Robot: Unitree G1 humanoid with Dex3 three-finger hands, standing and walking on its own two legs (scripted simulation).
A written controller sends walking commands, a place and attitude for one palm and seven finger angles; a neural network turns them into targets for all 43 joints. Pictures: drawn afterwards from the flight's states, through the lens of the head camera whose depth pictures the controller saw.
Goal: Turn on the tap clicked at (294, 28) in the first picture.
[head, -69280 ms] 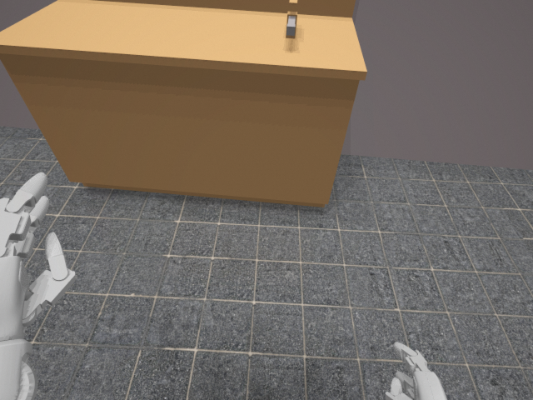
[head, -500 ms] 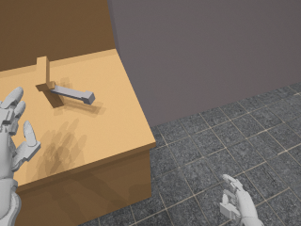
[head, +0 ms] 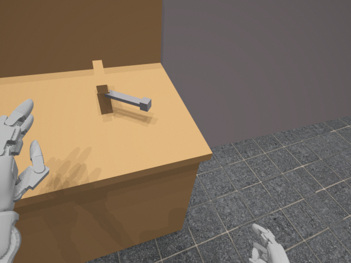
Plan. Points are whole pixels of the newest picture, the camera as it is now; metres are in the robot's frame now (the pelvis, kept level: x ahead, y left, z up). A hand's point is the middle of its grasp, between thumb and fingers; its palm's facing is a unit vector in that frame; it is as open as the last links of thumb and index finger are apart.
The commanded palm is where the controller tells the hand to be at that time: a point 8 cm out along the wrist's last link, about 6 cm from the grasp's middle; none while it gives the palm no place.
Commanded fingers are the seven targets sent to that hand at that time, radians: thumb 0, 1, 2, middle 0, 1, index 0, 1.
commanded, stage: come to a stop and stand still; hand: left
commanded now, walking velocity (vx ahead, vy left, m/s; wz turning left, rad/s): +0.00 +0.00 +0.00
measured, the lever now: (145, 104) +0.51 +0.13 +0.08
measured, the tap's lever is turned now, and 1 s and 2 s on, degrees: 52 52 52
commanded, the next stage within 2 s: look again from close up in 0.72 s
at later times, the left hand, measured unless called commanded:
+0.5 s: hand out of the picture +0.16 +0.32 +0.18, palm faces +0.40 -0.86 -0.31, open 7.4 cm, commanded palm +0.10 +0.36 +0.18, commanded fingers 0.00 0.90 0.90 -0.20 -0.30 -0.20 -0.30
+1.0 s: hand out of the picture +0.17 +0.34 +0.18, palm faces +0.38 -0.84 -0.39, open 7.4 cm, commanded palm +0.12 +0.37 +0.18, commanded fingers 0.00 0.90 0.90 -0.20 -0.30 -0.20 -0.30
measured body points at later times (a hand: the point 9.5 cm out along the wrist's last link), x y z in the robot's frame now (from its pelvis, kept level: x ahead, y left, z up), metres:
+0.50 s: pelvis -0.06 +0.08 -0.01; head -0.06 +0.12 +0.44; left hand +0.14 +0.37 +0.20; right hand +0.11 -0.12 -0.08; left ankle +0.01 +0.15 -0.74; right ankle -0.02 -0.03 -0.70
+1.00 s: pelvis -0.05 +0.10 +0.00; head -0.05 +0.11 +0.45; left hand +0.15 +0.38 +0.20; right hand +0.11 -0.14 -0.07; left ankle -0.02 +0.19 -0.74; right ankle -0.05 +0.01 -0.74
